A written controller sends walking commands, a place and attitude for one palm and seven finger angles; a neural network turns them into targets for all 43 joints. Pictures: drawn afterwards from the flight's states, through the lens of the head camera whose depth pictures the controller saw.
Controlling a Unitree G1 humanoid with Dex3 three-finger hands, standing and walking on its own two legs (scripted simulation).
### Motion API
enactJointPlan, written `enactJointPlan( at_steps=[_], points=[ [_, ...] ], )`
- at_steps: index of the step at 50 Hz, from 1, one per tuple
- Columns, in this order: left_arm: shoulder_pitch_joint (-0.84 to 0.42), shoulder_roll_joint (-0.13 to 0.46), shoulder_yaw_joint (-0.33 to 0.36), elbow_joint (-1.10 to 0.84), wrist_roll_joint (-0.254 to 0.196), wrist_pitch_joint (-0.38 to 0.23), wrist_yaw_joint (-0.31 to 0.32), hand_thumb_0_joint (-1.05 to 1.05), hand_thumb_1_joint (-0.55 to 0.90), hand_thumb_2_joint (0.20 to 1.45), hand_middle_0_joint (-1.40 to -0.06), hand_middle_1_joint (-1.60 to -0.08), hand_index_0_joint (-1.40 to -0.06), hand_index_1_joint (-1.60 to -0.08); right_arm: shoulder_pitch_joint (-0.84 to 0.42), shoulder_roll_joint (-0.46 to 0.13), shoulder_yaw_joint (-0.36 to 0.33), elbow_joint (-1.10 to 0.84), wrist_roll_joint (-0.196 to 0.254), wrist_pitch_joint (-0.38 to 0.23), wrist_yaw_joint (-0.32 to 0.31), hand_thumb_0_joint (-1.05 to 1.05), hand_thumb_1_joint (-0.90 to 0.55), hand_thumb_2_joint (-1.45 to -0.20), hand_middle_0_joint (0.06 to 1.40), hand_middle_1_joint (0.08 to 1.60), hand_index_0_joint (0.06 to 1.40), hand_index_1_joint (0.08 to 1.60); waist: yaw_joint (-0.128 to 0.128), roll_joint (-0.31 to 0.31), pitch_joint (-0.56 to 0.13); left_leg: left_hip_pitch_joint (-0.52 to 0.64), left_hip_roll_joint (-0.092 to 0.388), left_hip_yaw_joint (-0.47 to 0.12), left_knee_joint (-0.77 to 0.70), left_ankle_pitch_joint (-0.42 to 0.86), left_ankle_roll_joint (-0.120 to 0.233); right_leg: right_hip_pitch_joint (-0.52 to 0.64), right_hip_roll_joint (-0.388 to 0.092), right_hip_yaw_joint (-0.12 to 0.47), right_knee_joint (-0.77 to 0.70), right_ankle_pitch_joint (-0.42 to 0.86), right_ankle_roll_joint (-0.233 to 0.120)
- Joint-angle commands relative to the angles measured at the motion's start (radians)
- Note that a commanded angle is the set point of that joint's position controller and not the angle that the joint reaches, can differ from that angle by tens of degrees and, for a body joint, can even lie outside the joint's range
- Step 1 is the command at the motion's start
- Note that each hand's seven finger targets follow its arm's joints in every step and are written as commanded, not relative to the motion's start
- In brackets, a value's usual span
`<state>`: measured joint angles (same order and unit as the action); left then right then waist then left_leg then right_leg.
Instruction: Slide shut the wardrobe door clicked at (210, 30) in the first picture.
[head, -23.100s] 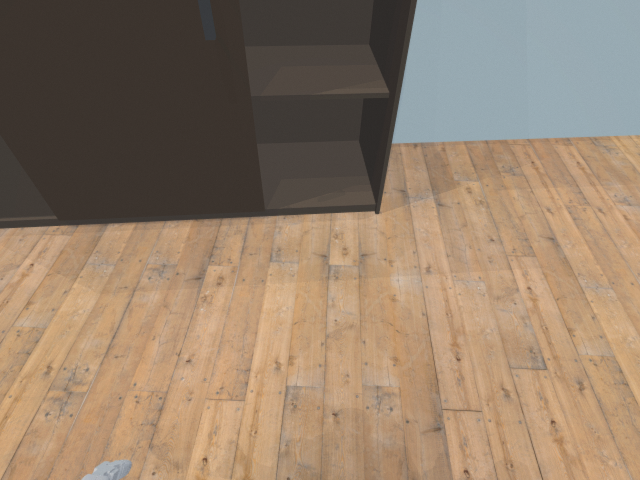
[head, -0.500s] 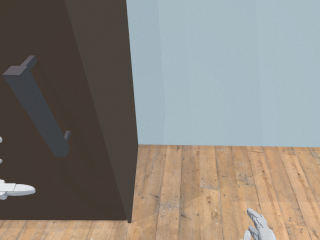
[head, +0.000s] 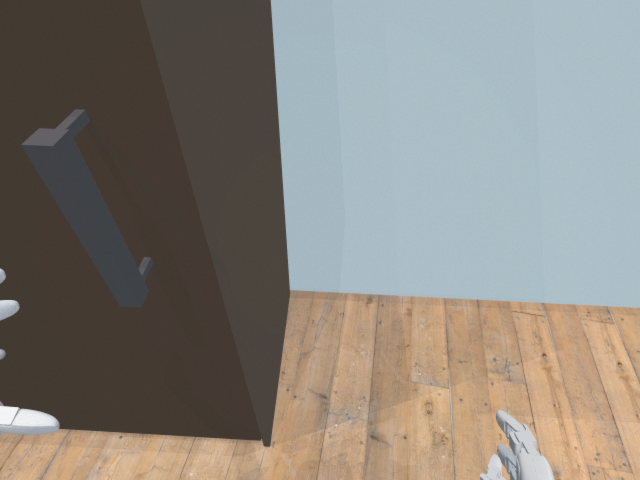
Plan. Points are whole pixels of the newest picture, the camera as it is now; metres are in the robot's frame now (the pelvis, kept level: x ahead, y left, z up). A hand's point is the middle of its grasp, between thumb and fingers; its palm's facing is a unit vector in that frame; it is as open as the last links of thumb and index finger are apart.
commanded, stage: draw the hand back to the body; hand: left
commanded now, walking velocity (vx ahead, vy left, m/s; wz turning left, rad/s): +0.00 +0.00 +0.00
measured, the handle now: (108, 219) +0.32 +0.31 +0.17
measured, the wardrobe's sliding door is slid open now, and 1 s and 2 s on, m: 0.00 0.00 0.00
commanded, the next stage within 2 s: step back with the hand held close in 1.48 s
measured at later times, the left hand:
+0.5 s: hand (56, 327) +0.19 +0.30 +0.15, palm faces +0.38 -0.88 -0.29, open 14.2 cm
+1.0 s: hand (75, 304) +0.20 +0.28 +0.17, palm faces +0.55 -0.77 -0.34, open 9.4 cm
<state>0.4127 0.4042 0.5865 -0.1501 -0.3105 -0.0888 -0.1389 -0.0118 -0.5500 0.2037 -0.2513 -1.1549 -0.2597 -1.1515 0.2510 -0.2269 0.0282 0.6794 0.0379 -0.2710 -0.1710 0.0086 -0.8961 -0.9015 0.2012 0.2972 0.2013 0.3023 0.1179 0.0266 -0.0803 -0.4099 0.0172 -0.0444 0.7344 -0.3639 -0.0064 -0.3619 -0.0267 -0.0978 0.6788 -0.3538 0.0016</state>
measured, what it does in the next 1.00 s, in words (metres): stands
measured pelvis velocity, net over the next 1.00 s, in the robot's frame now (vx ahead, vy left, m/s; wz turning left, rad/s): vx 0.02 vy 0.00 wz -0.03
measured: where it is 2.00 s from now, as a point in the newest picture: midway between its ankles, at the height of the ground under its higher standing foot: outside the picture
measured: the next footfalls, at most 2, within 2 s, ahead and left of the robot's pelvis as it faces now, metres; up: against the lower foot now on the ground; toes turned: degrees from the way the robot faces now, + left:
none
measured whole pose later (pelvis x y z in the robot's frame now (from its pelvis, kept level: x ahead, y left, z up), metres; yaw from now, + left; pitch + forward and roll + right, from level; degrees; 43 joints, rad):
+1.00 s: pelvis +0.02 +0.00 +0.02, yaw -2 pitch -3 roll +0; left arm 0.43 0.30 0.36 -0.35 -0.06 -0.06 0.16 0.00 0.40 0.67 -0.22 -0.59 -0.27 -0.66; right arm 0.25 -0.22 0.02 0.66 0.00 -0.22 -0.11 0.01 -0.90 -0.90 0.20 0.30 0.20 0.30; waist 0.11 0.04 -0.01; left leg -0.18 0.00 0.00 0.54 -0.31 0.00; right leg -0.17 -0.04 -0.06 0.54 -0.31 0.01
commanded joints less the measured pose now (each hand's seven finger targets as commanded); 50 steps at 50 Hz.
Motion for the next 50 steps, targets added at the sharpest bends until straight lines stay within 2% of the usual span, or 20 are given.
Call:
enactJointPlan(
  at_steps=[1,4,7,11,13,16,18,20,21,22,23,26,28,30,34,36,39,42,46,50],
  points=[
    [-0.224,0.280,0.057,-0.220,-0.069,-0.023,-0.115,0.000,-0.550,0.200,-0.250,-1.150,-0.250,-1.150,-0.120,-0.137,-0.030,-0.163,0.018,-0.102,-0.040,0.000,-0.900,-0.900,0.200,0.300,0.200,0.300,-0.055,0.084,-0.068,0.073,-0.027,-0.009,-0.136,0.100,0.030,0.034,0.022,0.066,-0.155,0.045,-0.015],
    [-0.199,0.319,0.089,-0.198,-0.097,0.007,-0.174,0.000,-0.550,0.200,-0.250,-1.150,-0.250,-1.150,-0.118,-0.141,-0.022,-0.169,0.023,-0.131,-0.037,0.000,-0.900,-0.900,0.200,0.300,0.200,0.300,-0.039,0.099,-0.065,0.093,-0.021,-0.017,-0.149,0.150,0.029,0.069,0.024,0.060,-0.157,0.104,-0.021],
    [-0.152,0.370,0.158,-0.143,-0.130,0.039,-0.243,0.000,-0.550,0.200,-0.250,-1.150,-0.250,-1.150,-0.124,-0.144,-0.018,-0.191,0.033,-0.145,-0.023,0.000,-0.900,-0.900,0.200,0.300,0.200,0.300,-0.023,0.072,-0.063,0.090,-0.016,-0.012,-0.159,0.197,0.027,0.113,0.030,0.060,-0.161,0.156,-0.024],
    [-0.126,0.355,0.176,-0.102,-0.191,0.090,-0.322,0.000,-0.550,0.200,-0.250,-1.150,-0.250,-1.150,-0.133,-0.139,-0.006,-0.223,0.043,-0.160,0.000,0.000,-0.900,-0.900,0.200,0.300,0.200,0.300,-0.020,0.109,-0.020,0.103,-0.012,-0.009,-0.170,0.220,0.023,0.116,0.036,0.063,-0.175,0.192,-0.027],
    [-0.078,0.345,0.194,-0.097,-0.201,0.117,-0.314,0.000,-0.550,0.200,-0.250,-1.150,-0.250,-1.150,-0.125,-0.139,-0.010,-0.239,0.044,-0.163,0.011,0.000,-0.900,-0.900,0.200,0.300,0.200,0.300,-0.010,0.055,-0.015,0.102,-0.010,-0.009,-0.173,0.242,0.024,0.114,0.044,0.047,-0.173,0.216,-0.024],
    [-0.073,0.278,0.140,-0.168,-0.197,0.141,-0.286,0.000,-0.514,0.218,-0.249,-1.129,-0.249,-1.129,-0.119,-0.136,-0.012,-0.254,0.042,-0.168,0.030,0.000,-0.900,-0.900,0.200,0.300,0.200,0.300,-0.014,0.083,-0.021,0.129,-0.011,0.000,-0.176,0.254,0.020,0.104,0.041,0.044,-0.172,0.234,-0.020],
    [-0.081,0.264,0.122,-0.190,-0.189,0.146,-0.266,0.000,-0.441,0.252,-0.246,-1.086,-0.246,-1.086,-0.109,-0.140,-0.018,-0.254,0.042,-0.170,0.031,0.000,-0.900,-0.900,0.200,0.300,0.200,0.300,-0.024,0.080,-0.008,0.133,-0.010,0.003,-0.175,0.239,0.022,0.087,0.040,0.047,-0.180,0.221,-0.016],
    [-0.122,0.258,0.095,-0.240,-0.171,0.141,-0.247,0.000,-0.369,0.287,-0.244,-1.044,-0.244,-1.044,-0.104,-0.143,-0.020,-0.251,0.038,-0.175,0.030,0.000,-0.900,-0.900,0.200,0.300,0.200,0.300,-0.032,0.059,-0.008,0.131,-0.009,0.002,-0.171,0.228,0.026,0.088,0.039,0.053,-0.186,0.206,-0.013],
    [-0.190,0.406,0.097,-0.407,0.081,0.069,-0.015,0.000,-0.332,0.305,-0.242,-1.023,-0.242,-1.023,-0.096,-0.144,-0.039,-0.255,-0.013,-0.156,0.055,0.000,-0.900,-0.900,0.200,0.300,0.200,0.300,-0.012,0.090,0.051,0.068,-0.012,0.028,-0.178,0.251,0.026,0.112,0.032,0.080,-0.232,0.204,-0.023],
    [-0.057,0.248,0.025,-0.318,0.095,0.059,0.081,0.000,-0.296,0.322,-0.241,-1.001,-0.241,-1.001,-0.092,-0.131,-0.034,-0.256,-0.013,-0.153,0.064,0.000,-0.900,-0.900,0.200,0.300,0.200,0.300,-0.039,0.050,0.061,0.065,-0.005,0.038,-0.191,0.223,0.013,0.104,0.020,0.059,-0.223,0.191,-0.026],
    [0.005,0.163,-0.041,-0.307,0.107,0.064,0.123,0.000,-0.260,0.340,-0.240,-0.980,-0.240,-0.980,-0.103,-0.128,-0.032,-0.262,-0.007,-0.147,0.068,0.000,-0.900,-0.900,0.200,0.300,0.200,0.300,-0.039,0.011,0.079,0.062,-0.003,0.039,-0.196,0.192,0.013,0.089,0.019,0.051,-0.210,0.165,-0.023],
    [-0.060,0.234,-0.020,-0.474,0.184,0.018,0.230,0.000,-0.151,0.393,-0.236,-0.916,-0.236,-0.916,-0.095,-0.126,-0.043,-0.238,-0.018,-0.119,0.063,0.000,-0.900,-0.900,0.200,0.300,0.200,0.300,-0.038,0.128,-0.008,0.118,-0.009,0.055,-0.201,0.150,0.022,0.119,0.004,0.071,-0.212,0.126,-0.025],
    [-0.051,0.233,-0.023,-0.492,0.210,-0.005,0.269,0.000,-0.079,0.428,-0.234,-0.874,-0.234,-0.874,-0.094,-0.116,-0.045,-0.224,-0.023,-0.113,0.058,0.000,-0.900,-0.900,0.200,0.300,0.200,0.300,-0.039,0.135,-0.044,0.146,-0.010,0.055,-0.204,0.158,0.026,0.132,0.000,0.068,-0.209,0.132,-0.025],
    [-0.058,0.238,-0.023,-0.493,0.227,-0.013,0.293,0.000,-0.006,0.462,-0.231,-0.831,-0.231,-0.831,-0.095,-0.116,-0.046,-0.213,-0.029,-0.105,0.053,0.000,-0.900,-0.900,0.200,0.300,0.200,0.300,-0.041,0.095,-0.046,0.153,-0.006,0.047,-0.212,0.178,0.029,0.144,0.003,0.064,-0.204,0.151,-0.025],
    [-0.064,0.177,-0.076,-0.440,0.243,-0.019,0.303,0.000,0.139,0.533,-0.226,-0.746,-0.226,-0.746,-0.108,-0.107,-0.047,-0.199,-0.030,-0.075,0.051,0.000,-0.900,-0.900,0.200,0.300,0.200,0.300,-0.051,0.079,-0.003,0.173,-0.003,0.046,-0.239,0.200,0.030,0.136,0.000,0.056,-0.196,0.171,-0.019],
    [-0.049,0.142,-0.106,-0.389,0.243,-0.015,0.299,0.000,0.211,0.567,-0.224,-0.704,-0.224,-0.704,-0.115,-0.106,-0.044,-0.192,-0.029,-0.058,0.053,0.000,-0.900,-0.900,0.200,0.300,0.200,0.300,-0.055,0.039,0.043,0.166,0.001,0.039,-0.255,0.205,0.029,0.132,0.001,0.053,-0.201,0.171,-0.015],
    [-0.034,0.135,-0.109,-0.362,0.244,-0.017,0.292,0.000,0.320,0.620,-0.220,-0.640,-0.220,-0.640,-0.126,-0.106,-0.048,-0.195,-0.030,-0.032,0.057,0.000,-0.900,-0.900,0.200,0.300,0.200,0.300,-0.045,-0.016,0.039,0.179,0.007,0.037,-0.270,0.242,0.032,0.152,0.000,0.047,-0.199,0.200,-0.013],
    [-0.091,0.139,-0.125,-0.411,0.249,-0.027,0.287,0.000,0.429,0.673,-0.216,-0.576,-0.216,-0.576,-0.136,-0.105,-0.050,-0.199,-0.033,-0.019,0.061,0.000,-0.900,-0.900,0.200,0.300,0.200,0.300,-0.047,0.002,0.012,0.201,0.005,0.041,-0.278,0.269,0.033,0.178,-0.005,0.054,-0.206,0.225,-0.011],
    [-0.156,0.124,-0.160,-0.424,0.260,-0.031,0.290,0.000,0.574,0.743,-0.211,-0.491,-0.211,-0.491,-0.140,-0.103,-0.046,-0.191,-0.035,-0.014,0.059,0.000,-0.900,-0.900,0.200,0.300,0.200,0.300,-0.055,0.040,0.037,0.219,0.001,0.040,-0.292,0.247,0.035,0.170,-0.005,0.058,-0.227,0.202,-0.012],
    [-0.187,0.131,-0.166,-0.444,0.264,-0.036,0.295,0.000,0.719,0.813,-0.206,-0.406,-0.206,-0.406,-0.150,-0.100,-0.044,-0.187,-0.039,-0.012,0.056,0.000,-0.900,-0.900,0.200,0.300,0.200,0.300,-0.051,0.037,0.031,0.229,-0.004,0.040,-0.302,0.236,0.035,0.189,-0.003,0.056,-0.243,0.193,-0.014]
  ],
)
